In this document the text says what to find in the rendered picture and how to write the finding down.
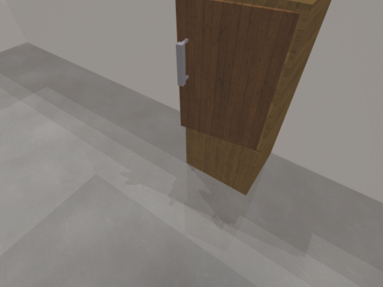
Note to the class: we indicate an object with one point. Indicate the handle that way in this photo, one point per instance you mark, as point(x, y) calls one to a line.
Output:
point(181, 62)

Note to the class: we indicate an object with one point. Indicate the cupboard door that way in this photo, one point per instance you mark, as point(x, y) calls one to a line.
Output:
point(234, 58)

